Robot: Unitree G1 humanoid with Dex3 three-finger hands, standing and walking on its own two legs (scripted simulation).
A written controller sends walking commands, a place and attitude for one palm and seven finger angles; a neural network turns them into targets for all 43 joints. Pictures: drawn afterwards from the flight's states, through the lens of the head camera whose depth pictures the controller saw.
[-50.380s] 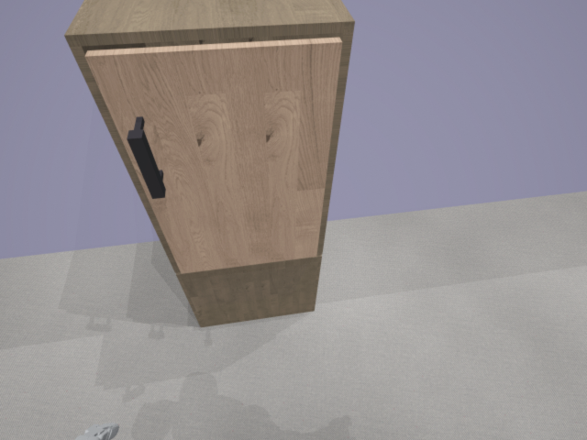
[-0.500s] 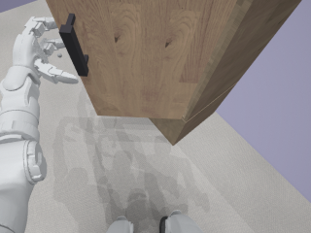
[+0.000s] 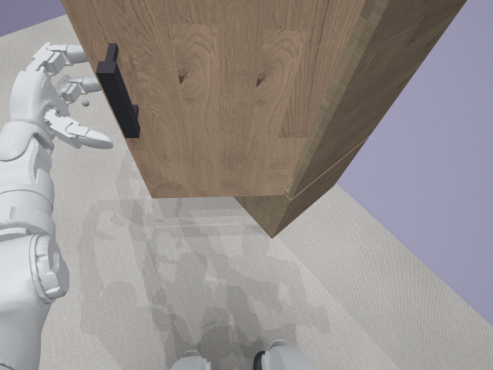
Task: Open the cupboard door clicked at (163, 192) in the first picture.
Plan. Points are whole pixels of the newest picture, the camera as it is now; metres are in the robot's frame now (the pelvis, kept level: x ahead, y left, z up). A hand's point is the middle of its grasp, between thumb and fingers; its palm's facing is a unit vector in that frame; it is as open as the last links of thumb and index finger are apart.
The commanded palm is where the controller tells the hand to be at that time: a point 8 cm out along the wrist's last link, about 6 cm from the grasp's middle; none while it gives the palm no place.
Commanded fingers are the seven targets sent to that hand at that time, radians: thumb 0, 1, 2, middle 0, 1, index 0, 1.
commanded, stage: move the hooked fingers beside the handle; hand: left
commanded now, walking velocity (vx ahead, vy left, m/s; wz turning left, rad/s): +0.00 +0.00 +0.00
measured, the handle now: (123, 94) +0.52 +0.16 +0.10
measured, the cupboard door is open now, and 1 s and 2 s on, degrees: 53 53 53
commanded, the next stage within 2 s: slide the fingers in behind the handle in 1.16 s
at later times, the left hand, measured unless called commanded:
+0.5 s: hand (67, 101) +0.50 +0.24 +0.11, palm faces -0.09 -1.00 -0.01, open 14.0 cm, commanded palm +0.49 +0.27 +0.10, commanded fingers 0.00 -0.50 0.30 -0.30 -1.20 -0.30 -1.20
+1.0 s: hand (73, 97) +0.51 +0.23 +0.11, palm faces -0.07 -1.00 -0.01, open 14.0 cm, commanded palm +0.49 +0.27 +0.10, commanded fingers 0.00 -0.50 0.30 -0.30 -1.20 -0.30 -1.20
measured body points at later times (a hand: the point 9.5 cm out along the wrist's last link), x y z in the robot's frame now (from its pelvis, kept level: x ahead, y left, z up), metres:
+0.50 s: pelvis -0.02 +0.00 -0.01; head +0.11 +0.03 +0.42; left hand +0.50 +0.29 +0.11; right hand -0.05 -0.27 -0.11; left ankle -0.04 +0.09 -0.69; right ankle +0.00 -0.12 -0.69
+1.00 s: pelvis -0.01 +0.00 +0.00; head +0.12 +0.02 +0.43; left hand +0.50 +0.29 +0.11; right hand -0.03 -0.26 -0.11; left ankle -0.04 +0.09 -0.69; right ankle +0.00 -0.12 -0.69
